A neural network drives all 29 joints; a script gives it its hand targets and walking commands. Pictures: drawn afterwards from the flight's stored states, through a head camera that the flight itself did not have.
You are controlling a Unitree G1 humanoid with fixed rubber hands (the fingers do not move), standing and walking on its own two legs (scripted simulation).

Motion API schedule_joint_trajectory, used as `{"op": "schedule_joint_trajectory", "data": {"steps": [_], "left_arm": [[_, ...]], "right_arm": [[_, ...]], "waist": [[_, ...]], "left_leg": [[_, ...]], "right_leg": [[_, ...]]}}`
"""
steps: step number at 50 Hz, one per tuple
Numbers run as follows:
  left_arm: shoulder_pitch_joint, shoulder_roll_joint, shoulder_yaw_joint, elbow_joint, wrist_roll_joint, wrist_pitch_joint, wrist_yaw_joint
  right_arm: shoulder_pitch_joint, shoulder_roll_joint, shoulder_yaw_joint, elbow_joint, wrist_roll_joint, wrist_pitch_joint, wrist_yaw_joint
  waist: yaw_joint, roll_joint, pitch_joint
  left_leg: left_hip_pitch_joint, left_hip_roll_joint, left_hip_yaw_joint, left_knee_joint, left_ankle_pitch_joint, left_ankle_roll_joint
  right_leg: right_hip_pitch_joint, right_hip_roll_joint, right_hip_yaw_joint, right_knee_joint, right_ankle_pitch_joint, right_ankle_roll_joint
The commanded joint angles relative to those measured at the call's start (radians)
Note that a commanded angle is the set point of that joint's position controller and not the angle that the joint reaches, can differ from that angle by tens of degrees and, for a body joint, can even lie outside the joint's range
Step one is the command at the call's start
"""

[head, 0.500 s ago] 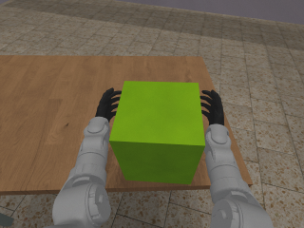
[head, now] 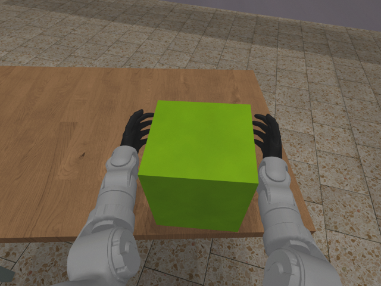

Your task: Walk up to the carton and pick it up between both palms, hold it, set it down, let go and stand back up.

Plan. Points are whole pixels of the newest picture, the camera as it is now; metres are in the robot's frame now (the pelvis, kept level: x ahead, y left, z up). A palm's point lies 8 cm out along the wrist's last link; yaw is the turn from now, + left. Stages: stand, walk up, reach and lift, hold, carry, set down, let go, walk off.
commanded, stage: set down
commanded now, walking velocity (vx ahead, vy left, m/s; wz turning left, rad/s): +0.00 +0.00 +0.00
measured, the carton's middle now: (199, 169) +0.40 -0.02 +0.01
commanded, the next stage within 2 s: none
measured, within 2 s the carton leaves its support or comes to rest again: rests again in 0.28 s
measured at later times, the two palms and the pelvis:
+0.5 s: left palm (135, 145) +0.42 +0.12 +0.07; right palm (273, 155) +0.37 -0.18 +0.08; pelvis +0.00 +0.00 +0.00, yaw +0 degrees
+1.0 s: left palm (126, 148) +0.43 +0.15 +0.05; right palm (272, 164) +0.37 -0.18 +0.06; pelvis +0.00 +0.00 +0.00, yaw -1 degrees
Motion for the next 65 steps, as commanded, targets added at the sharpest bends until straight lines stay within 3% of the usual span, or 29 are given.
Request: {"op": "schedule_joint_trajectory", "data": {"steps": [1,5,8,10,15,16,18,22,23,25,26,30,34,36,37,41,42,43,46,48,49,51,54,55,56,59,61,62,65], "left_arm": [[-0.514,-0.385,-0.099,0.101,0.152,-0.071,-0.115],[-0.511,-0.372,-0.109,0.062,0.155,-0.071,-0.116],[-0.485,-0.375,-0.086,0.1,0.166,-0.062,-0.126],[-0.504,-0.398,-0.123,0.039,0.15,-0.075,-0.114],[-0.518,-0.372,-0.089,0.068,0.167,-0.075,-0.112],[-0.513,-0.404,-0.114,0.051,0.141,-0.082,-0.106],[-0.505,-0.409,-0.103,0.075,0.157,-0.08,-0.1],[-0.491,-0.362,-0.05,0.1,0.18,-0.08,-0.106],[-0.46,-0.369,-0.031,0.119,0.199,-0.072,-0.113],[-0.447,-0.369,-0.027,0.11,0.207,-0.076,-0.119],[-0.452,-0.371,-0.054,0.077,0.19,-0.082,-0.111],[-0.47,-0.328,-0.036,0.072,0.19,-0.088,-0.092],[-0.472,-0.219,0.025,0.125,0.205,-0.078,-0.086],[-0.489,-0.259,0.028,0.105,0.216,-0.083,-0.085],[-0.452,-0.195,0.014,0.101,0.202,-0.078,-0.071],[-0.467,-0.02,0.016,0.085,0.161,-0.103,-0.013],[-0.421,0.129,0.02,0.11,0.125,-0.113,0.017],[-0.374,0.206,-0.006,0.081,0.092,-0.13,0.047],[-0.487,0.229,-0.146,0.155,-0.076,-0.171,0.086],[-0.49,0.27,-0.2,0.231,-0.161,-0.212,0.101],[-0.523,0.285,-0.231,0.275,-0.198,-0.242,0.106],[-0.565,0.328,-0.234,0.371,-0.241,-0.281,0.106],[-0.603,0.351,-0.316,0.395,-0.318,-0.314,0.098],[-0.62,0.368,-0.336,0.401,-0.347,-0.322,0.1],[-0.641,0.374,-0.366,0.44,-0.378,-0.322,0.093],[-0.653,0.391,-0.422,0.53,-0.432,-0.32,0.093],[-0.624,0.374,-0.469,0.471,-0.461,-0.331,0.102],[-0.561,0.363,-0.449,0.496,-0.451,-0.31,0.096],[-0.523,0.342,-0.485,0.441,-0.448,-0.317,0.097]], "right_arm": [[-0.428,0.524,0.239,0.052,-0.166,-0.022,0.111],[-0.397,0.54,0.271,0.035,-0.135,-0.025,0.11],[-0.379,0.527,0.242,0.04,-0.15,-0.013,0.111],[-0.405,0.53,0.243,0.027,-0.15,-0.032,0.11],[-0.397,0.518,0.225,0.043,-0.185,-0.029,0.114],[-0.414,0.527,0.205,0.019,-0.201,-0.045,0.115],[-0.4,0.52,0.188,0.088,-0.189,-0.048,0.119],[-0.394,0.528,0.222,0.035,-0.171,-0.035,0.118],[-0.361,0.522,0.223,0.071,-0.177,-0.026,0.118],[-0.347,0.518,0.232,0.036,-0.175,-0.031,0.117],[-0.345,0.51,0.229,0.049,-0.168,-0.034,0.118],[-0.361,0.488,0.22,0.045,-0.17,-0.045,0.121],[-0.341,0.386,0.189,0.06,-0.145,-0.014,0.115],[-0.346,0.416,0.133,0.088,-0.168,0.0,0.115],[-0.316,0.339,0.17,0.079,-0.129,-0.01,0.107],[-0.301,0.151,0.147,0.102,-0.078,-0.036,0.057],[-0.26,-0.01,0.169,0.111,-0.022,-0.049,0.03],[-0.229,-0.07,0.204,0.118,0.031,-0.064,0.006],[-0.324,-0.101,0.28,0.227,0.169,-0.091,-0.038],[-0.378,-0.15,0.342,0.267,0.255,-0.124,-0.051],[-0.393,-0.157,0.345,0.291,0.274,-0.142,-0.059],[-0.468,-0.169,0.383,0.299,0.319,-0.161,-0.059],[-0.482,-0.261,0.375,0.353,0.366,-0.166,-0.068],[-0.516,-0.268,0.391,0.33,0.385,-0.173,-0.069],[-0.507,-0.283,0.419,0.359,0.418,-0.168,-0.069],[-0.562,-0.352,0.426,0.409,0.47,-0.161,-0.067],[-0.566,-0.383,0.43,0.385,0.498,-0.186,-0.056],[-0.477,-0.396,0.481,0.424,0.534,-0.202,-0.056],[-0.454,-0.439,0.492,0.407,0.541,-0.241,-0.045]], "waist": [[0.038,0.072,-0.403],[0.039,0.08,-0.423],[0.034,0.065,-0.346],[0.02,0.12,-0.429],[0.038,0.084,-0.406],[0.019,0.107,-0.434],[0.037,0.141,-0.403],[0.061,0.05,-0.389],[0.044,0.084,-0.339],[0.05,0.039,-0.365],[0.029,0.064,-0.368],[0.059,0.076,-0.39],[0.06,0.039,-0.346],[0.043,0.072,-0.311],[0.055,0.077,-0.346],[0.061,0.109,-0.379],[0.071,0.083,-0.398],[0.067,0.121,-0.416],[0.021,0.119,-0.442],[0.041,0.106,-0.561],[0.011,0.126,-0.591],[0.041,0.125,-0.639],[-0.033,0.135,-0.658],[0.0,0.159,-0.715],[-0.021,0.162,-0.691],[-0.015,0.178,-0.656],[-0.02,0.222,-0.732],[0.005,0.221,-0.688],[0.011,0.267,-0.75]], "left_leg": [[-0.013,0.024,0.072,-0.024,0.297,0.017],[-0.074,0.016,0.073,-0.034,0.278,0.017],[-0.068,0.01,0.085,-0.055,0.227,0.027],[-0.032,0.019,0.072,-0.027,0.296,0.007],[0.031,0.029,0.072,-0.011,0.315,0.024],[0.082,0.033,0.055,0.0,0.363,0.015],[0.156,0.052,0.03,0.034,0.471,0.011],[-0.057,0.024,0.083,-0.008,0.315,0.033],[-0.043,0.021,0.071,-0.03,0.286,0.038],[-0.11,0.009,0.081,-0.039,0.229,0.038],[-0.083,0.017,0.072,-0.04,0.245,0.034],[-0.012,0.02,0.065,-0.018,0.317,0.037],[-0.09,0.01,0.086,-0.031,0.247,0.042],[-0.042,0.014,0.073,-0.037,0.262,0.043],[-0.049,0.015,0.084,-0.014,0.311,0.028],[0.038,0.027,0.065,0.021,0.402,0.02],[0.01,0.028,0.063,0.032,0.393,0.02],[-0.004,0.026,0.071,0.042,0.41,0.013],[-0.107,0.031,0.047,0.082,0.343,0.001],[-0.142,0.038,0.039,0.115,0.357,0.001],[-0.171,0.036,0.045,0.139,0.398,-0.016],[-0.324,0.021,0.037,0.139,0.31,-0.005],[-0.217,0.033,0.013,0.167,0.375,-0.033],[-0.211,0.027,0.024,0.185,0.418,-0.039],[-0.214,0.024,0.014,0.193,0.388,-0.036],[-0.168,0.031,0.005,0.214,0.432,-0.051],[-0.007,0.056,-0.025,0.269,0.625,-0.087],[0.051,0.057,-0.026,0.273,0.696,-0.097],[0.166,0.072,-0.046,0.308,0.825,-0.135]], "right_leg": [[0.196,-0.042,-0.042,0.036,0.812,0.1],[0.278,-0.05,-0.029,0.05,0.891,0.108],[0.244,-0.039,-0.037,0.035,0.801,0.103],[0.225,-0.041,-0.041,0.038,0.828,0.099],[0.123,-0.039,-0.044,0.022,0.748,0.094],[0.062,-0.028,-0.067,0.025,0.739,0.098],[-0.091,-0.026,-0.065,0.009,0.655,0.078],[0.166,-0.037,-0.034,0.033,0.796,0.101],[0.174,-0.04,-0.036,0.033,0.799,0.1],[0.255,-0.047,-0.032,0.043,0.855,0.104],[0.259,-0.056,-0.026,0.049,0.871,0.111],[0.159,-0.045,-0.031,0.046,0.806,0.108],[0.2,-0.038,-0.012,0.039,0.824,0.099],[0.135,-0.031,-0.032,0.028,0.715,0.1],[0.154,-0.024,-0.027,0.038,0.776,0.097],[0.026,-0.014,-0.039,0.02,0.688,0.09],[0.069,-0.012,-0.03,0.036,0.755,0.089],[0.104,-0.013,-0.025,0.042,0.797,0.094],[0.047,0.0,-0.016,0.06,0.734,0.069],[0.015,-0.012,-0.002,0.082,0.81,0.06],[0.035,-0.014,0.0,0.113,0.903,0.064],[0.078,-0.04,0.023,0.128,0.868,0.066],[0.003,-0.018,-0.007,0.125,0.837,0.053],[-0.036,-0.015,-0.01,0.121,0.813,0.048],[-0.063,-0.013,-0.022,0.118,0.777,0.045],[-0.174,0.003,-0.041,0.115,0.668,0.024],[-0.311,0.022,-0.061,0.104,0.629,0.011],[-0.34,0.033,-0.061,0.085,0.624,0.007],[-0.427,0.05,-0.088,0.072,0.552,-0.01]]}}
